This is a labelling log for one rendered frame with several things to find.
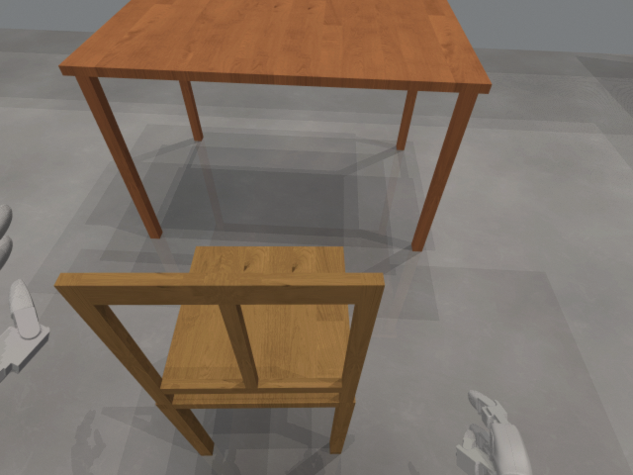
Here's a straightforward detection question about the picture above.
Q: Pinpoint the chair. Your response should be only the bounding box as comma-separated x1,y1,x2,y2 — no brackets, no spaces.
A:
53,246,385,456

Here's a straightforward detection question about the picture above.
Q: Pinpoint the table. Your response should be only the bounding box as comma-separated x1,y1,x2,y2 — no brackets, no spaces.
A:
58,0,492,251

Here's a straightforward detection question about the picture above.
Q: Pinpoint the right robot hand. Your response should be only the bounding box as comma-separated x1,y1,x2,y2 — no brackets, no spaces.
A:
456,390,533,475

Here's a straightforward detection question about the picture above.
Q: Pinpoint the left robot hand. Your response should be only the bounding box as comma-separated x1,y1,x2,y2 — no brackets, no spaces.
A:
0,204,49,383

